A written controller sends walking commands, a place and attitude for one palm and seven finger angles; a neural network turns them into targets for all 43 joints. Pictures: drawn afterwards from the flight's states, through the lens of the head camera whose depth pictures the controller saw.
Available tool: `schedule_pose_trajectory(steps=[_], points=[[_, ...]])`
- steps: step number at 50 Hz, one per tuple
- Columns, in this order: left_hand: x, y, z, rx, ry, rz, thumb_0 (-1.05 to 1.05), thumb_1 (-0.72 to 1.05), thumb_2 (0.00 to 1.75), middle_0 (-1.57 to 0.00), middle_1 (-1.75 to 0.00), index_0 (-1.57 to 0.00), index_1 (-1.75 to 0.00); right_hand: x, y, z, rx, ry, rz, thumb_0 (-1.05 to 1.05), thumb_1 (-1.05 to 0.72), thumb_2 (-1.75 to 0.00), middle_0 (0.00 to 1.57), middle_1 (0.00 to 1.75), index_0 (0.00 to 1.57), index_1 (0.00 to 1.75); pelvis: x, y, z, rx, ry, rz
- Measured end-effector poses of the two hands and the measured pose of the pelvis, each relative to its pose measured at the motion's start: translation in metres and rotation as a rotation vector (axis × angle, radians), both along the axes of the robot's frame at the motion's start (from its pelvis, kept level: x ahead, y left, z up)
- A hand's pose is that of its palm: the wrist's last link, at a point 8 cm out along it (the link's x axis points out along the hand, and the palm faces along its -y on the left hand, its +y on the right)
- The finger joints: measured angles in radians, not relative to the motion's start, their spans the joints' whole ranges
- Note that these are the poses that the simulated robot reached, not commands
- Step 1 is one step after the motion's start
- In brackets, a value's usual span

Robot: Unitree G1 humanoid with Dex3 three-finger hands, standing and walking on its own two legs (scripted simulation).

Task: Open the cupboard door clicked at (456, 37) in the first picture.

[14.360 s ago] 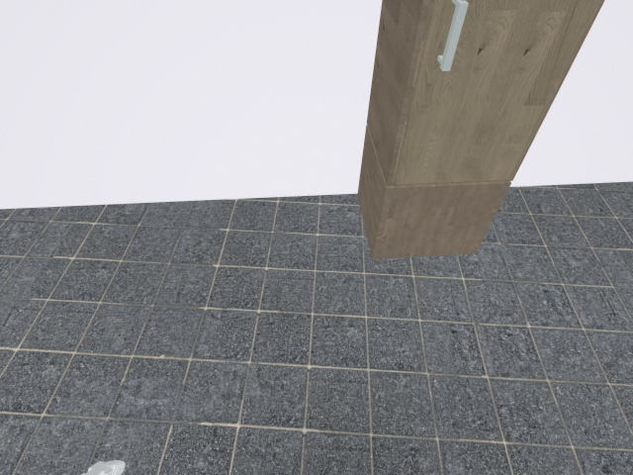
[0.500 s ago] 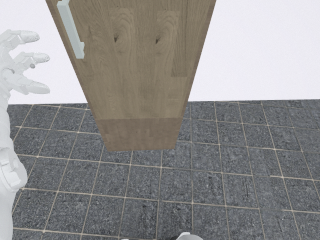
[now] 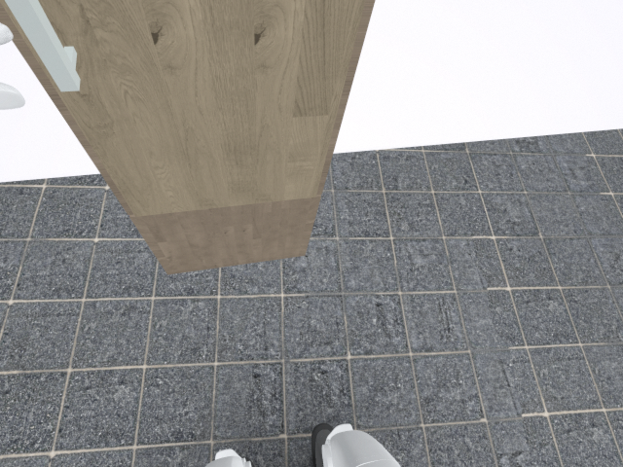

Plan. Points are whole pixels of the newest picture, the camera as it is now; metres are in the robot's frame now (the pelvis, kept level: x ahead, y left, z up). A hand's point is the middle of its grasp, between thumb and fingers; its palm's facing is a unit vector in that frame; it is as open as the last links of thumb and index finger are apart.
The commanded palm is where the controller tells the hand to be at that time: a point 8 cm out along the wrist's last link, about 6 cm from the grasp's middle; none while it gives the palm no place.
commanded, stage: move the hooked fingers beside the handle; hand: left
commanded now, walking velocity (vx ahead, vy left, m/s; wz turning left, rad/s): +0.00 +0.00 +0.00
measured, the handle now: (39, 14) +0.60 +0.22 +0.16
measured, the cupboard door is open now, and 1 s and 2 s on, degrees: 0 0 0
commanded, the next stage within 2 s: slide the fingers in behind the handle in 1.16 s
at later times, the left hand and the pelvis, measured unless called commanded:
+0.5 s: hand out of the picture +0.55 +0.27 +0.15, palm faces +0.04 -1.00 +0.00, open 14.0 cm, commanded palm +0.52 +0.30 +0.15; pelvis +0.03 +0.00 +0.00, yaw +0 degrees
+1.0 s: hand out of the picture +0.54 +0.27 +0.15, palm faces +0.05 -1.00 -0.01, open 14.0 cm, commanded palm +0.53 +0.30 +0.15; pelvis +0.00 -0.01 +0.00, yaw +1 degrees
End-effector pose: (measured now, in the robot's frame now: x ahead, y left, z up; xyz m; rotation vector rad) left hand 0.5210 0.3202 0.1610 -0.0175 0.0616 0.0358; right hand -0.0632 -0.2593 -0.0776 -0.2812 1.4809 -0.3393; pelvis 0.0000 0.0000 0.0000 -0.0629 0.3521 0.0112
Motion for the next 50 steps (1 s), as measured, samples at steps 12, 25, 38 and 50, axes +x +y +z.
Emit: schedule_pose_trajectory(steps=[12,25,38,50], points=[[0.017,0.006,-0.014,0.008,0.002,-0.002,-0.02,-0.5,0.3,-0.3,-1.2,-0.3,-1.2,0.003,0.009,0.002,0.033,0.066,-0.039,0.0,-0.9,-0.9,0.2,0.3,0.2,0.3,0.017,0.001,-0.001,-0.007,0.035,-0.015],[0.005,0.005,-0.012,0.015,-0.02,0.001,-0.02,-0.5,0.3,-0.3,-1.2,-0.3,-1.2,0.056,-0.005,-0.003,0.031,-0.033,0.032,0.0,-0.9,-0.9,0.2,0.3,0.2,0.3,0.028,-0.001,0.002,-0.012,0.009,0.009],[-0.005,-0.008,-0.01,0.016,-0.002,0.019,-0.02,-0.5,0.3,-0.3,-1.2,-0.3,-1.2,0.082,-0.01,-0.011,0.034,-0.143,0.072,0.0,-0.9,-0.9,0.2,0.3,0.2,0.3,0.019,-0.006,0.001,-0.001,-0.016,0.013],[-0.008,-0.001,-0.007,0.023,0.01,0.011,-0.02,-0.5,0.3,-0.3,-1.2,-0.3,-1.2,0.022,-0.011,-0.007,0.011,-0.029,0.02,0.0,-0.9,-0.9,0.2,0.3,0.2,0.3,0.002,-0.008,-0.002,-0.002,-0.001,0.013]])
